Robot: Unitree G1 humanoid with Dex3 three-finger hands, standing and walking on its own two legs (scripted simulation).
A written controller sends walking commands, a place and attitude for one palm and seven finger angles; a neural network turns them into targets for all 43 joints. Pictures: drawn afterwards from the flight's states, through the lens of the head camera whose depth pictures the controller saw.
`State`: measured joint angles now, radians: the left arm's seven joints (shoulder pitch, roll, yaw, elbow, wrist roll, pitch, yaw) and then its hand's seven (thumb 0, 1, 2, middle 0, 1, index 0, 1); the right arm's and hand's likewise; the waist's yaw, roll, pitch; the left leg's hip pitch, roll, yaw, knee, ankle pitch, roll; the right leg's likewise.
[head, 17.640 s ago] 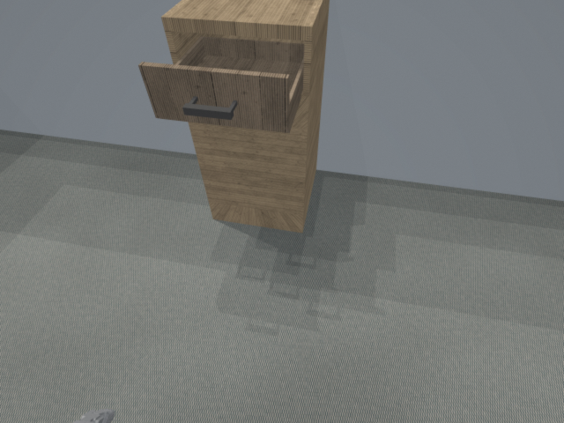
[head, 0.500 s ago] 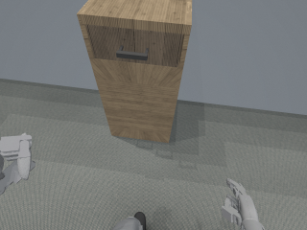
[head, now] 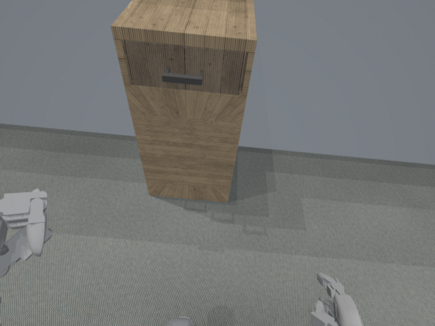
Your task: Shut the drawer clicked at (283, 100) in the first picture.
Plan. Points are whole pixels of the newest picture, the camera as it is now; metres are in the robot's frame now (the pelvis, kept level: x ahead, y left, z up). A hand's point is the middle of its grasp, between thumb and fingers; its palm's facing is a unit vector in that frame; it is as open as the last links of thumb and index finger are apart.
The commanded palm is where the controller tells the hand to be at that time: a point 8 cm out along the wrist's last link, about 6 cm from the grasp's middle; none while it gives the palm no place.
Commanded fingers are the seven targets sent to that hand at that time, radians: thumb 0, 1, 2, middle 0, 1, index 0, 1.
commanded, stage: stop stepping back and stand still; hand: left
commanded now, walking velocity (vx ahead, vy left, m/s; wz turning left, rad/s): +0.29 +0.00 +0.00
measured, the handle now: (183, 75) +0.82 +0.18 +0.01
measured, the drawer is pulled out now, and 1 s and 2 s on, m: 0.00 0.00 0.00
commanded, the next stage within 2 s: let the arm hang, fingers relaxed in 0.98 s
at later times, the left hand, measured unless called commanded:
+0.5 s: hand out of the picture +0.12 +0.26 +0.17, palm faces +0.43 -0.81 -0.41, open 3.2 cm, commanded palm +0.05 +0.29 +0.19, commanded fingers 0.00 0.90 0.90 -1.40 -1.60 -1.40 -1.60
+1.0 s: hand out of the picture +0.12 +0.26 +0.17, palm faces +0.39 -0.79 -0.47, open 3.2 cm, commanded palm +0.06 +0.30 +0.19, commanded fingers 0.00 0.90 0.90 -1.40 -1.60 -1.40 -1.60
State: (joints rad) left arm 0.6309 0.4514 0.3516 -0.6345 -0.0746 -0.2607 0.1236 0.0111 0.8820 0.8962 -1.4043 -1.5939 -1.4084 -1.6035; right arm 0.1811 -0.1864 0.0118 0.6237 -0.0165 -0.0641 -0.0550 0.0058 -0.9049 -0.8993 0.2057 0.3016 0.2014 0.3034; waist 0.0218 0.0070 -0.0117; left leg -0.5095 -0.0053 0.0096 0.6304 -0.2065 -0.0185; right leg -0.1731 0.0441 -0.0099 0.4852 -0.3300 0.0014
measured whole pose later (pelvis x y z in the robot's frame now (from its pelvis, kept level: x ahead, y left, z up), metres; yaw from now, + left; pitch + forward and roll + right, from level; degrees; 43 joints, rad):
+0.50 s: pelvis -0.07 +0.01 +0.00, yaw +1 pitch -2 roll +0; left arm 0.55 0.38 0.37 -0.52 -0.02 -0.17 0.16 0.01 0.88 0.90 -1.41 -1.59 -1.41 -1.60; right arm 0.25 -0.20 0.00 0.65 0.00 -0.10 -0.08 0.01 -0.91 -0.90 0.20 0.30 0.20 0.30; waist -0.03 -0.03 0.00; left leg -0.34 -0.01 0.00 0.60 -0.23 0.01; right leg -0.32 0.01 -0.05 0.77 -0.46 -0.02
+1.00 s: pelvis -0.05 +0.01 +0.01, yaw +3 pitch -1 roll +0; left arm 0.63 0.38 0.35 -0.57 -0.04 -0.21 0.14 0.01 0.88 0.90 -1.40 -1.59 -1.41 -1.60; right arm 0.16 -0.21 0.00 0.59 0.01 -0.10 -0.06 0.01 -0.91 -0.90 0.20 0.30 0.20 0.30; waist 0.01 0.01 0.05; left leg -0.26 0.03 0.04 0.51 -0.23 -0.01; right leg -0.19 0.03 -0.08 0.49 -0.28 -0.04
